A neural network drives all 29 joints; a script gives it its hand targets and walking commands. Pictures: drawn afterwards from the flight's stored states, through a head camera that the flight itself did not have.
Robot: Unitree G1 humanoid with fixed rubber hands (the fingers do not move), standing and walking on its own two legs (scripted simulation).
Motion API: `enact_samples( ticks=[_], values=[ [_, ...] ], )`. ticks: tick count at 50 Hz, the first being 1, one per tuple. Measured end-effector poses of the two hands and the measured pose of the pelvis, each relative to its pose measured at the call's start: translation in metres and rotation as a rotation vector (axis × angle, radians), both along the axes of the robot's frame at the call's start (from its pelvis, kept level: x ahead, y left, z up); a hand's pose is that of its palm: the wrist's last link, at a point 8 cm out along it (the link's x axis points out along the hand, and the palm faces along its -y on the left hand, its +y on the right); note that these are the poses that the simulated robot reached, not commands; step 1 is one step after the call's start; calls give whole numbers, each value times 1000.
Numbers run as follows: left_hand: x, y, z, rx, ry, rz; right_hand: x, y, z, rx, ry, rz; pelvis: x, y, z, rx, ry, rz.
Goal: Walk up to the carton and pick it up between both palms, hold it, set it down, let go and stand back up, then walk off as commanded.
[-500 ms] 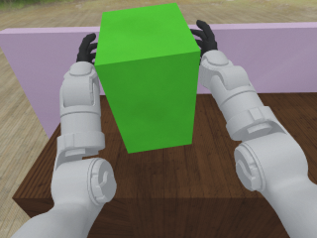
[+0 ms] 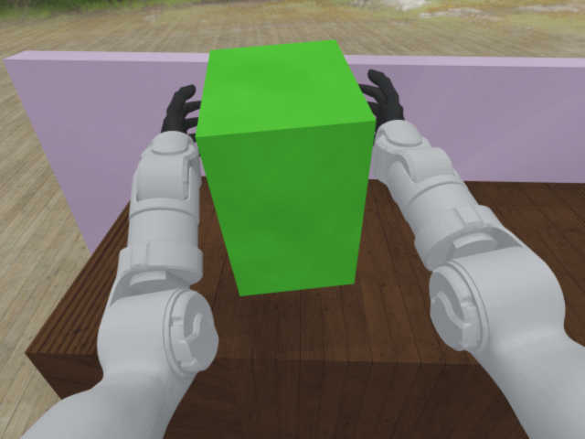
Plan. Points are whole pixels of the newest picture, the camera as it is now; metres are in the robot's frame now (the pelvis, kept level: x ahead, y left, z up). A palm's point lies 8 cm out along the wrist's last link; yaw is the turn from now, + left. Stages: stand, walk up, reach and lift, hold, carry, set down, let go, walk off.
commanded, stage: set down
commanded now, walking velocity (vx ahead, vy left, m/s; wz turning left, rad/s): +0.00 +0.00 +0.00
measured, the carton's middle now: (285, 173) +0.44 +0.01 +0.22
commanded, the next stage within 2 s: none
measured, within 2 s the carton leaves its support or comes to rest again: neither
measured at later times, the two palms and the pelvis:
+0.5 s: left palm (183, 154) +0.44 +0.15 +0.25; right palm (373, 135) +0.45 -0.11 +0.27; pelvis +0.02 +0.00 +0.00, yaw +0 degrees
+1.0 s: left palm (185, 177) +0.44 +0.16 +0.22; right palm (369, 151) +0.45 -0.11 +0.24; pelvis +0.02 +0.00 +0.00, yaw +0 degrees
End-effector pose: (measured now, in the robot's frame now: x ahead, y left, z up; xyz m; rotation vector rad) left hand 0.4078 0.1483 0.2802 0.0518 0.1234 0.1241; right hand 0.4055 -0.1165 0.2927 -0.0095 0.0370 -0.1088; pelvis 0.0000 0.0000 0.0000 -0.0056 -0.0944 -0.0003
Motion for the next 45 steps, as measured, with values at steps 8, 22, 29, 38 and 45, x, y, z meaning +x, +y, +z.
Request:
enact_samples(
  ticks=[8, 22, 29, 38, 45],
  values=[
    [17, -6, -3, -1, 0, -4, 16, -6, -5, 0, -5, -2, 10, -3, 1, 4, 14, 0],
    [36, 2, -31, -7, 31, 24, 42, 3, -26, 5, 27, 21, 22, -2, 1, 3, 30, 1],
    [29, 4, -33, -16, 26, 20, 35, 4, -26, 3, 21, 22, 17, -1, 1, 2, 22, 1],
    [23, 1, -46, -23, 51, 13, 27, 1, -36, -15, 47, 25, 11, -2, 1, 3, 14, 1],
    [26, -1, -52, -30, 42, 20, 33, -1, -37, -10, 37, 36, 14, -3, 1, 4, 18, 1]
  ],
)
